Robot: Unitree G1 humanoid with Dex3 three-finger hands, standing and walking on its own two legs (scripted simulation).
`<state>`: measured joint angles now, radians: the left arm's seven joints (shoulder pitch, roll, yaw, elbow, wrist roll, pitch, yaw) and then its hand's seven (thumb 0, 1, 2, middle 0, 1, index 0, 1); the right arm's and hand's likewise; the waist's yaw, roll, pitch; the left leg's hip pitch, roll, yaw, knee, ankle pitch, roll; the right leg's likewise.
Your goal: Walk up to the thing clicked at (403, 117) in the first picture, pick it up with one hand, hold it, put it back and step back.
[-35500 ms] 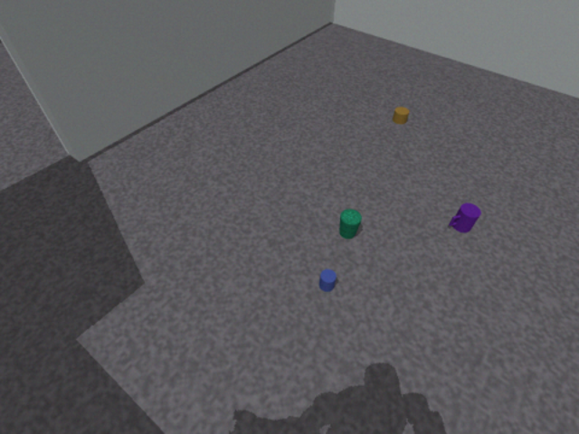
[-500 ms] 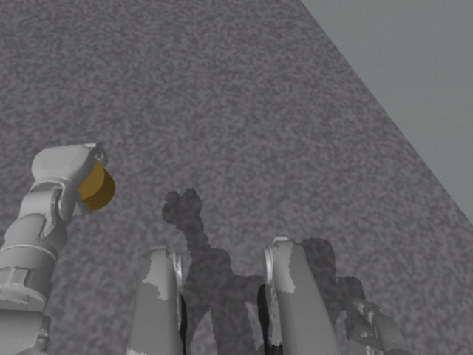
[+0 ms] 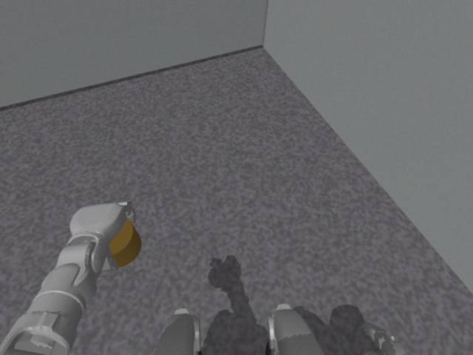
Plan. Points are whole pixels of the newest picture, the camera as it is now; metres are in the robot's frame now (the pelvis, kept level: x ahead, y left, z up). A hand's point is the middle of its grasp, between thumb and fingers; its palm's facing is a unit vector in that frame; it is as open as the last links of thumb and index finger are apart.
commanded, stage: lift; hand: left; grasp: from above
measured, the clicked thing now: (115, 241) +0.36 +0.23 -0.10
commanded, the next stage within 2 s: hold in 0.36 s
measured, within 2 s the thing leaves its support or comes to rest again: neither
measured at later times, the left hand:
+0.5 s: hand (99, 220) +0.35 +0.22 +0.01, palm faces -0.43 -0.08 -0.90, open 10.9 cm
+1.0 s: hand (94, 205) +0.36 +0.22 +0.05, palm faces -0.45 -0.05 -0.89, open 10.9 cm
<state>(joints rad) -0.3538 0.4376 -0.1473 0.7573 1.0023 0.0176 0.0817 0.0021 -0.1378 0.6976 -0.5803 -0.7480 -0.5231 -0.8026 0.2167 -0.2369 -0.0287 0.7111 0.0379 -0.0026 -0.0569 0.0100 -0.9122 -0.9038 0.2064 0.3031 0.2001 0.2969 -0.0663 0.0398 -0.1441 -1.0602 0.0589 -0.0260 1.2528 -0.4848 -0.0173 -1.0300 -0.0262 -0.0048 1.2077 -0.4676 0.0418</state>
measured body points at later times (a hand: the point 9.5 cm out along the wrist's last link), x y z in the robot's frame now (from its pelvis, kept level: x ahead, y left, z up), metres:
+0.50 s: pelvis +0.03 +0.00 +0.07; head +0.07 +0.00 +0.52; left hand +0.37 +0.23 +0.06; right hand +0.13 -0.26 -0.05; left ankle +0.06 +0.13 -0.63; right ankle +0.06 -0.15 -0.63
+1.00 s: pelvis +0.05 +0.00 +0.09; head +0.07 -0.01 +0.54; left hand +0.38 +0.22 +0.10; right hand +0.16 -0.27 -0.02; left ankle +0.06 +0.13 -0.63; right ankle +0.06 -0.15 -0.63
